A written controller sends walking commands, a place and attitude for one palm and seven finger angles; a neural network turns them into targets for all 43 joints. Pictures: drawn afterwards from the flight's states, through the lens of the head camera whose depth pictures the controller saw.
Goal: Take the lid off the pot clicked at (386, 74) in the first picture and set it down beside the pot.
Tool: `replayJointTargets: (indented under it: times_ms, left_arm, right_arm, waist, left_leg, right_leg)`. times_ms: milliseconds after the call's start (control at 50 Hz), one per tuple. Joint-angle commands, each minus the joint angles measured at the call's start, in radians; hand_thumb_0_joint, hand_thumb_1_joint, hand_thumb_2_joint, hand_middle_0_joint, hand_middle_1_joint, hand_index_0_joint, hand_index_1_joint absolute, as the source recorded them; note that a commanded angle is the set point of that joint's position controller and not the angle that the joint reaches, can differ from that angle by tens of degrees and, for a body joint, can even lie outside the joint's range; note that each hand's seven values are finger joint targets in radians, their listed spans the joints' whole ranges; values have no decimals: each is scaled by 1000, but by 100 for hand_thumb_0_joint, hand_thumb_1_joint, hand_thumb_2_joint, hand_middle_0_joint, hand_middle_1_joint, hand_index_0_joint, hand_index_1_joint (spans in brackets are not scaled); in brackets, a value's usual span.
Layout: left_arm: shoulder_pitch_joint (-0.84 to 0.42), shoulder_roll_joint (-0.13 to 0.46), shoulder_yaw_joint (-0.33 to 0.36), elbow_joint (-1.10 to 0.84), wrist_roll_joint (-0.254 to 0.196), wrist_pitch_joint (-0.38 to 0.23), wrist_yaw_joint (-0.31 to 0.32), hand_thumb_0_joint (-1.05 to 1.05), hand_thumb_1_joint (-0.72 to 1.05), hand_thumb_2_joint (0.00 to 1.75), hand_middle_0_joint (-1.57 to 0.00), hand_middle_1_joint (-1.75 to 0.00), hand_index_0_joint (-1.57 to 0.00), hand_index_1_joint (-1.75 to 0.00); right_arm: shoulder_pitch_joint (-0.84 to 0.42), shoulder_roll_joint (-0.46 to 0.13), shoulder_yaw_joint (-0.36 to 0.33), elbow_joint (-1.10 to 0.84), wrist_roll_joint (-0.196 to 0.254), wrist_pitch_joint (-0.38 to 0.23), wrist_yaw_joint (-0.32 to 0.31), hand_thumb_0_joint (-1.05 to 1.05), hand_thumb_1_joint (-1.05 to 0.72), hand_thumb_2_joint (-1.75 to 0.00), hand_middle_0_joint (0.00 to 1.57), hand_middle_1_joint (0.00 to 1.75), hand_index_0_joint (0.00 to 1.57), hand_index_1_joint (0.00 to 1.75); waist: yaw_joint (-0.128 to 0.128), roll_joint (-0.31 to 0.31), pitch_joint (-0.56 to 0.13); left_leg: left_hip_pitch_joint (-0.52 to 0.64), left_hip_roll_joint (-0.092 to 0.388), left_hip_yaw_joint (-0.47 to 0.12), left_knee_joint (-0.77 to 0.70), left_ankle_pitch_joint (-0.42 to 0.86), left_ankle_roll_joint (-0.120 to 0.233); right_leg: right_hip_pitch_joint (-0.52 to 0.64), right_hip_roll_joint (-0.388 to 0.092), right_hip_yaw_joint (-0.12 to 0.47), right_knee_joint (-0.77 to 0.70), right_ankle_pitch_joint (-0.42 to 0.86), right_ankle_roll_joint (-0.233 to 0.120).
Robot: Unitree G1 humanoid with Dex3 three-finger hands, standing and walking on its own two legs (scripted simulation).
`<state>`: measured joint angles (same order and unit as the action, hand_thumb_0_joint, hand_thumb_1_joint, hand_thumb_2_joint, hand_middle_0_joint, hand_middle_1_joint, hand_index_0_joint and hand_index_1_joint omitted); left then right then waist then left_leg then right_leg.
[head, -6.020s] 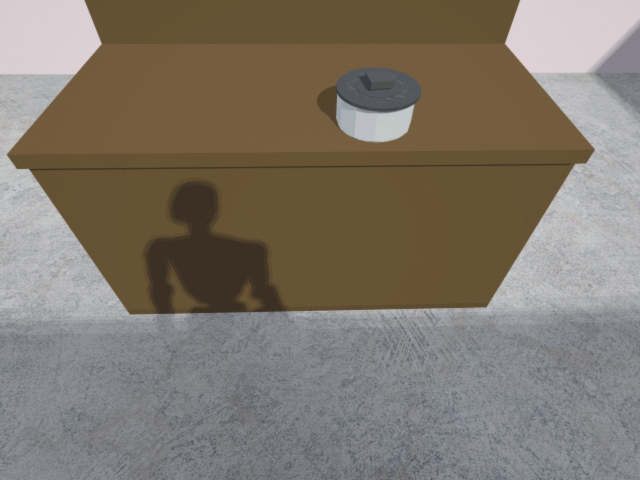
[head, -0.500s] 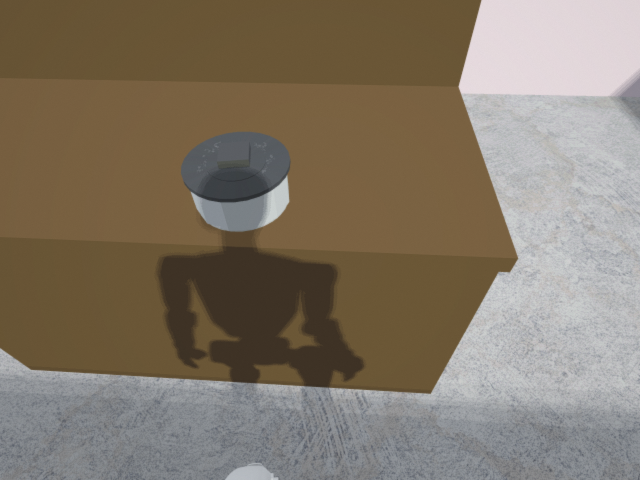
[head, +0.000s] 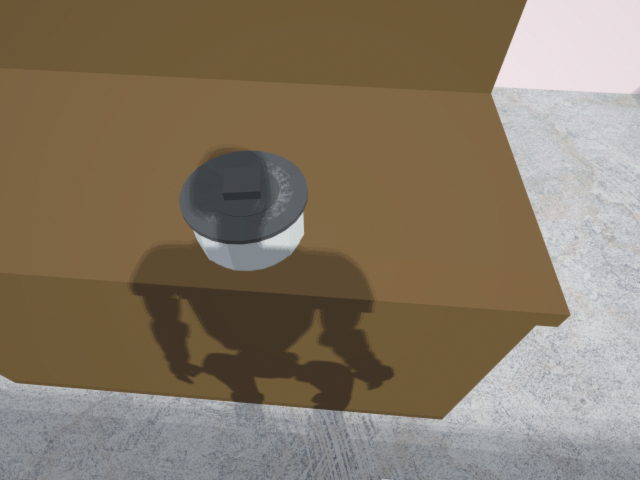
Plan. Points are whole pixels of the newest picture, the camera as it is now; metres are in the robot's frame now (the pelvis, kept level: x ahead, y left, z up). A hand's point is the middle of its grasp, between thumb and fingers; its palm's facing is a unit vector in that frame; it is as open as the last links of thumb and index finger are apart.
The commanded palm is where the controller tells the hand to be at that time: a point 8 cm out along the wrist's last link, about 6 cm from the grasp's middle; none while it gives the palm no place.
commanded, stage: come to a stop and stand still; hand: left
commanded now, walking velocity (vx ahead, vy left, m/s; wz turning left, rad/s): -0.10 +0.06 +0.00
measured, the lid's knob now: (242, 183) +0.50 +0.15 +0.07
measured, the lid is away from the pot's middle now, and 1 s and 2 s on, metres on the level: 0.00 0.00 0.00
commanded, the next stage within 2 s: look again from close up in 0.82 s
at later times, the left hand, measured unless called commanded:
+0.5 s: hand out of the picture +0.02 +0.17 -0.17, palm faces +0.03 -0.97 -0.24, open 7.3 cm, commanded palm none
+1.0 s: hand out of the picture -0.05 +0.17 -0.18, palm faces -0.01 -0.98 -0.19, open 7.3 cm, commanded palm none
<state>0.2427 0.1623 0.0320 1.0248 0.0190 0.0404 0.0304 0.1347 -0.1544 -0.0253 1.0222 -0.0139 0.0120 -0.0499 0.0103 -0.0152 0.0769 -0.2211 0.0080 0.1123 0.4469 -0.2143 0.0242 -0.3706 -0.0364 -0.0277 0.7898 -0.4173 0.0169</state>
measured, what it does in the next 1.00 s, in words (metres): steps on the spot: right foot, then left foot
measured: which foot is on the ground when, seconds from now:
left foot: down 0.00-0.08, up 0.10-0.50, down 0.52-1.00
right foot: up 0.00-0.06, down 0.08-1.00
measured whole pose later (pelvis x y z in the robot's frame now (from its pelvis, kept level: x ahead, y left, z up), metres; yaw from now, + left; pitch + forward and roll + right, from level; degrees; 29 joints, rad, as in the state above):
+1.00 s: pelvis -0.02 +0.00 +0.00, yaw -2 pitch +0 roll +0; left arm 0.33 0.13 -0.01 1.14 0.02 -0.02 0.04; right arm 0.30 -0.13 0.00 1.09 -0.01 -0.01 -0.03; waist 0.01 0.02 0.02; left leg -0.16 -0.01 0.01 0.49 -0.33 0.01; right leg -0.29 -0.01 -0.01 0.48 -0.20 0.00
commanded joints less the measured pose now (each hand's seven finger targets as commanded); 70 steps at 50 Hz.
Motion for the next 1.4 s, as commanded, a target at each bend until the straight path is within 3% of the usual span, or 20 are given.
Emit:
replayJointTargets:
  times_ms: [0,20,60,80,100,160,320,420,460,500,540,660,860,880,900,920,940,960,1040,1380]
  left_arm:
    - [143,81,31,-33,-1,-13,8,0,90,90,-20,-30,-20,-30]
    - [145,94,31,-33,3,-22,9,0,90,90,-20,-30,-20,-30]
    - [88,208,39,-50,9,-44,11,0,90,90,-20,-30,-20,-30]
    - [104,215,39,-54,5,-46,11,0,90,90,-20,-30,-20,-30]
    - [83,208,41,-50,4,-49,15,0,90,90,-20,-30,-20,-30]
    - [19,182,39,-61,-1,-49,19,0,90,90,-20,-30,-20,-30]
    - [46,210,54,-63,6,-43,15,0,90,90,-20,-30,-20,-30]
    - [-18,199,47,-54,-2,-35,10,0,90,90,-20,-30,-20,-30]
    - [-28,155,34,-50,-8,-30,4,0,90,90,-20,-30,-20,-30]
    - [-22,110,26,-56,-10,-27,-2,0,90,90,-20,-30,-20,-30]
    - [-24,106,17,-20,-2,-25,-4,0,90,90,-20,-30,-20,-30]
    - [52,111,4,55,-3,-31,-8,0,90,90,-20,-30,-20,-30]
    - [98,83,-8,102,-12,-57,1,0,90,90,-20,-30,-20,-30]
    - [102,74,-9,106,-12,-59,3,0,90,90,-20,-30,-20,-30]
    - [195,87,-21,130,0,-76,47,0,90,90,-20,-30,-20,-30]
    - [167,123,-16,92,-4,-83,38,0,90,90,-20,-30,-20,-30]
    - [133,112,-21,73,-3,-85,29,0,90,90,-20,-30,-20,-30]
    - [124,118,-15,60,-5,-79,18,0,90,90,-20,-30,-20,-30]
    - [127,65,-28,52,-7,-79,13,0,90,90,-20,-30,-20,-30]
    - [85,91,-10,10,-12,-60,12,0,90,90,-20,-30,-20,-30]
  right_arm:
    - [28,-173,-53,-51,-4,5,2,0,-90,-90,20,30,20,30]
    - [30,-157,-53,-52,1,7,6,0,-90,-90,20,30,20,30]
    - [82,-65,-41,-67,13,14,20,0,-90,-90,20,30,20,30]
    - [47,-71,-44,-72,10,31,17,0,-90,-90,20,30,20,30]
    - [35,-78,-46,-69,7,38,15,0,-90,-90,20,30,20,30]
    - [71,-102,-49,-33,8,34,20,0,-90,-90,20,30,20,30]
    - [56,-89,-37,-51,8,23,32,0,-90,-90,20,30,20,30]
    - [176,-69,-23,-5,5,7,31,0,-90,-90,20,30,20,30]
    - [191,-94,-20,10,0,-4,28,0,-90,-90,20,30,20,30]
    - [162,-148,-17,-5,-10,-7,24,0,-90,-90,20,30,20,30]
    - [98,-135,-4,-1,-5,-16,22,0,-90,-90,20,30,20,30]
    - [139,-117,-2,32,0,-14,18,0,-90,-90,20,30,20,30]
    - [230,-69,10,86,9,-30,10,0,-90,-90,20,30,20,30]
    - [233,-65,11,89,8,-33,9,0,-90,-90,20,30,20,30]
    - [121,-107,10,18,12,-48,24,0,-90,-90,20,30,20,30]
    - [188,-59,10,-2,5,-37,26,0,-90,-90,20,30,20,30]
    - [229,-54,15,-2,5,-41,28,0,-90,-90,20,30,20,30]
    - [236,-51,10,-5,-2,-41,29,0,-90,-90,20,30,20,30]
    - [253,-63,15,-20,7,-51,19,0,-90,-90,20,30,20,30]
    - [241,-83,18,17,2,-57,10,0,-90,-90,20,30,20,30]
  waist:
    - [18,149,-118]
    - [23,94,-114]
    - [-14,-174,-91]
    - [20,-159,-119]
    - [15,-202,-111]
    - [1,-87,-126]
    - [43,-131,-113]
    - [-13,-129,-108]
    - [-16,-43,-72]
    - [4,72,-45]
    - [21,221,-21]
    - [25,60,36]
    - [-6,-16,-37]
    - [-7,0,-44]
    - [38,12,2]
    - [-9,-1,-80]
    - [-27,22,-81]
    - [-21,128,-129]
    - [-23,1,-27]
    - [-9,25,-18]
  left_leg:
    - [59,261,-159,-2,524,100]
    - [38,204,-129,58,388,56]
    - [-118,2,-29,229,-192,-45]
    - [-111,-13,-88,355,-373,-46]
    - [-144,-10,-137,448,-395,-42]
    - [-210,-2,-156,572,-293,-57]
    - [-153,-9,-120,314,-254,-62]
    - [85,-20,-93,-12,-58,-39]
    - [139,40,-160,-115,-52,-11]
    - [-14,151,-284,-171,-119,35]
    - [-107,162,-313,-260,-150,40]
    - [-118,104,-261,-241,-225,19]
    - [22,78,-193,-134,17,9]
    - [26,76,-193,-128,42,7]
    - [-46,102,-116,29,55,-22]
    - [-35,27,-145,18,-124,-23]
    - [-13,36,-158,-16,-92,-13]
    - [29,43,-160,-24,-44,-3]
    - [-40,74,-192,-37,53,15]
    - [5,81,-181,-74,148,2]
  right_leg:
    - [116,-10,-2,-200,163,-5]
    - [150,-20,13,-325,307,-6]
    - [190,-288,293,-420,753,-140]
    - [156,-345,348,-460,773,-217]
    - [151,-331,353,-460,764,-239]
    - [244,-266,252,-414,791,-241]
    - [276,-250,279,-472,543,-228]
    - [118,-177,227,-492,207,-136]
    - [26,-93,171,-455,42,-74]
    - [76,-17,78,-389,110,-33]
    - [170,-12,13,-327,192,-8]
    - [191,-30,46,-389,221,-16]
    - [166,-60,95,-435,293,-31]
    - [170,-63,97,-430,316,-32]
    - [182,-103,99,-371,506,-36]
    - [180,-127,179,-400,285,-59]
    - [124,-107,171,-396,107,-75]
    - [108,-86,140,-357,115,-82]
    - [124,-57,112,-336,264,-71]
    - [181,-66,86,-314,393,-67]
